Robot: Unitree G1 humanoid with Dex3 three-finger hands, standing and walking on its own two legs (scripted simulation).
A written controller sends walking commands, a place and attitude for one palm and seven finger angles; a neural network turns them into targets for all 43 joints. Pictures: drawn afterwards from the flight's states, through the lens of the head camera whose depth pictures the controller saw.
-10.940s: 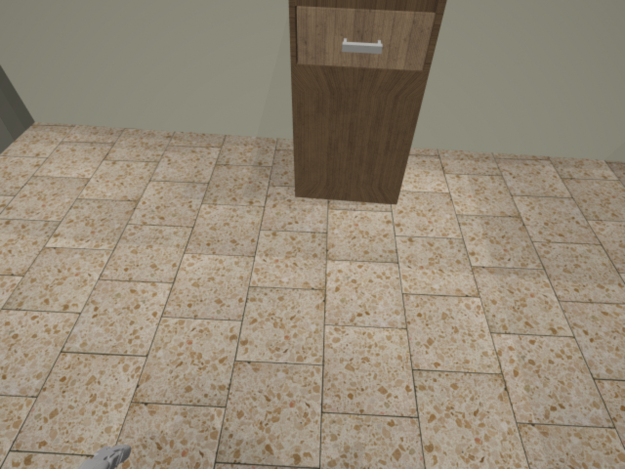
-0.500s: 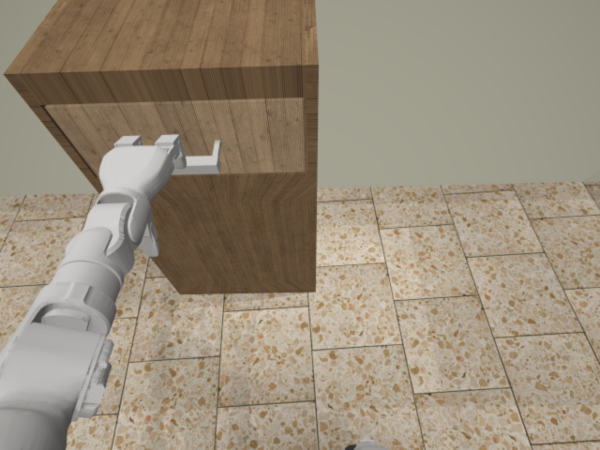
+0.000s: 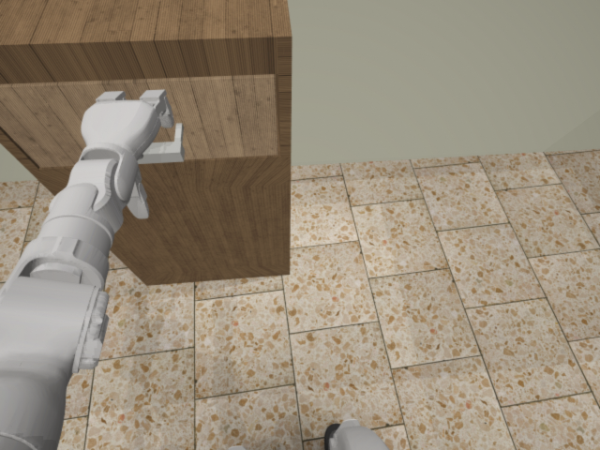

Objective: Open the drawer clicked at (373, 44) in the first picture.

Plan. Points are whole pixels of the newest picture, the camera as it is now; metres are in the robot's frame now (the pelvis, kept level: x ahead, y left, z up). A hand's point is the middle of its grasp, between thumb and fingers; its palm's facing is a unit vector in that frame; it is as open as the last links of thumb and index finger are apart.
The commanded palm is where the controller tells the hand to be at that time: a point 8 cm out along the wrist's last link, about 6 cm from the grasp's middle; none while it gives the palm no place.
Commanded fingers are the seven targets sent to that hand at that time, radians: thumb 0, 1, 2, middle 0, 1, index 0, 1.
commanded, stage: move the hooked fingers above the handle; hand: left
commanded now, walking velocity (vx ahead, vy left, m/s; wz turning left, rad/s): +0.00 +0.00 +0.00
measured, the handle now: (143, 142) +0.59 +0.21 -0.01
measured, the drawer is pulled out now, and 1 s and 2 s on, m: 0.00 0.00 0.00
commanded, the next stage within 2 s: none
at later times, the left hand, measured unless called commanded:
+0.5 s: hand (138, 137) +0.55 +0.19 +0.05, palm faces +0.01 -0.05 -1.00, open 13.8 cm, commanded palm +0.52 +0.21 +0.10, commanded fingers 0.00 -0.50 0.30 -0.30 -1.20 -0.30 -1.20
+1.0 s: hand (123, 142) +0.54 +0.21 +0.04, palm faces -0.02 -0.01 -1.00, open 13.8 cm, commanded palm +0.52 +0.21 +0.09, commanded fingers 0.00 -0.50 0.30 -0.30 -1.20 -0.30 -1.20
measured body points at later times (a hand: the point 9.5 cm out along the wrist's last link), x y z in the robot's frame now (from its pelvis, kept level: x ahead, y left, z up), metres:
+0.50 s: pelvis +0.00 +0.00 -0.01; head +0.13 +0.01 +0.42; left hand +0.54 +0.19 +0.10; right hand -0.01 -0.27 -0.13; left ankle -0.04 +0.11 -0.71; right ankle +0.01 -0.13 -0.71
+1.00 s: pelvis +0.00 +0.00 -0.01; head +0.14 -0.01 +0.41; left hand +0.54 +0.21 +0.10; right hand -0.04 -0.28 -0.13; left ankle -0.04 +0.11 -0.71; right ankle +0.01 -0.13 -0.71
